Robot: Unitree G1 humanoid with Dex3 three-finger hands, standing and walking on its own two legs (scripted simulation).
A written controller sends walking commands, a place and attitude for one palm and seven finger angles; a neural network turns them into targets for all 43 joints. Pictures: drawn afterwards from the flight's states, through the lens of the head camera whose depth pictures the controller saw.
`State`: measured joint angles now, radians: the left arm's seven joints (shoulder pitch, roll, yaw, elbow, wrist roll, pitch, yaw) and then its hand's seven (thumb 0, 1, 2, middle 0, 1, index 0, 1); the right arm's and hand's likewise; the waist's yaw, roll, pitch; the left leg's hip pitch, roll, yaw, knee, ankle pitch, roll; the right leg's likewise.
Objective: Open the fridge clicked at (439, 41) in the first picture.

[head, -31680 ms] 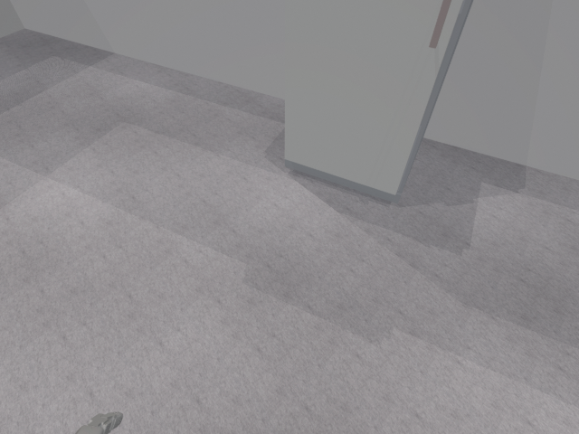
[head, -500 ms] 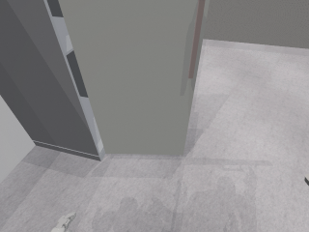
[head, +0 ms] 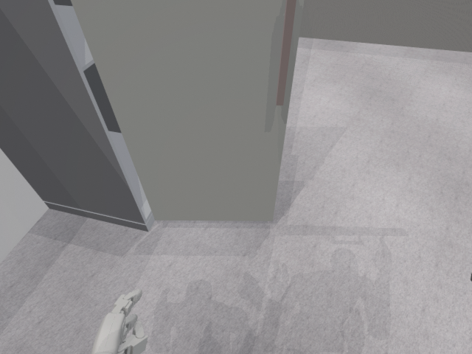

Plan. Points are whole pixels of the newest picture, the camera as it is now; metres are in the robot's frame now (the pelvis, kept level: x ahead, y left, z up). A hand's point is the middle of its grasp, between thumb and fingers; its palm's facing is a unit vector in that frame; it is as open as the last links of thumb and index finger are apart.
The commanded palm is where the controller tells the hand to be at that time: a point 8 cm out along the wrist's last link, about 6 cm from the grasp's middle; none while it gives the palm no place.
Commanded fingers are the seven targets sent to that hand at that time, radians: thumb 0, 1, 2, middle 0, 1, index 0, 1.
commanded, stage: stop stepping back and stand still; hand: right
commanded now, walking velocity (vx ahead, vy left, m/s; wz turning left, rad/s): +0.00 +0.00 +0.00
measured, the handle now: (284, 47) +0.81 -0.10 +0.17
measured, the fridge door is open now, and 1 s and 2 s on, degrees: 76 76 76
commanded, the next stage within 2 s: let the arm hang, fingers relaxed in 0.28 s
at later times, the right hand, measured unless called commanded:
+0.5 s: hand (426, 322) +0.19 -0.28 +0.00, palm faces +0.18 +0.87 -0.46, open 7.4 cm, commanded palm none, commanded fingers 0.00 -0.90 -0.90 0.20 0.30 0.20 0.30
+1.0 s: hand out of the picture -0.05 -0.23 -0.17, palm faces +0.00 +0.96 -0.28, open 7.3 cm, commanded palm none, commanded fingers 0.00 -0.90 -0.90 0.20 0.30 0.20 0.30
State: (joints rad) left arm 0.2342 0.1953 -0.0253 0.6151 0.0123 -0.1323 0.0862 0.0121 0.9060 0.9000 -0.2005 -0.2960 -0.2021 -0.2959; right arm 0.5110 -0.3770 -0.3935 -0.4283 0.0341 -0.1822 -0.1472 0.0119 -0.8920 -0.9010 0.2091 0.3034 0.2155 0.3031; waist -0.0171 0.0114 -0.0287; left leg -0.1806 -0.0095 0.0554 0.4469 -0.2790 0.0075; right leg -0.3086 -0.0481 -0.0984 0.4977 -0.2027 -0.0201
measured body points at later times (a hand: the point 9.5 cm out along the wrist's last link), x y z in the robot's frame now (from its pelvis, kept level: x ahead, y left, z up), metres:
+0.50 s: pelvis -0.02 -0.02 -0.01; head -0.02 +0.00 +0.44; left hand +0.15 +0.24 -0.11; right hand +0.18 -0.32 +0.03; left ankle -0.03 +0.11 -0.74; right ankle +0.04 -0.10 -0.74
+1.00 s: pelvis -0.02 -0.01 +0.00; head +0.00 -0.01 +0.45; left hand -0.01 +0.26 -0.15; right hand -0.05 -0.29 -0.15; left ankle -0.03 +0.11 -0.74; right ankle +0.04 -0.10 -0.74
